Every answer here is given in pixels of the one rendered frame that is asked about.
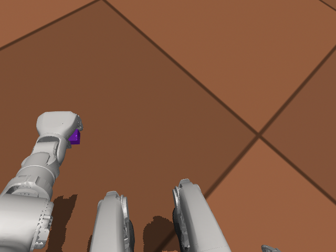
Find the right robot foot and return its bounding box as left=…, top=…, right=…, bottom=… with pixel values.
left=173, top=208, right=191, bottom=252

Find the small box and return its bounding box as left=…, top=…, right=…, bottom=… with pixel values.
left=68, top=129, right=80, bottom=144

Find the left robot arm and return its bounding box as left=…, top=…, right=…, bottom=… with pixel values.
left=0, top=133, right=67, bottom=252

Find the left robot hand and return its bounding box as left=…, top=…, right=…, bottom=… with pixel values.
left=36, top=111, right=83, bottom=149

